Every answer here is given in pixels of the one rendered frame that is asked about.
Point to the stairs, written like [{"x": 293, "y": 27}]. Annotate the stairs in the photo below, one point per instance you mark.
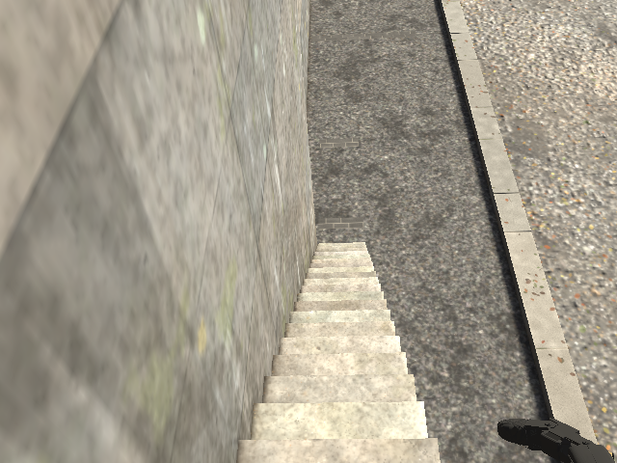
[{"x": 340, "y": 391}]

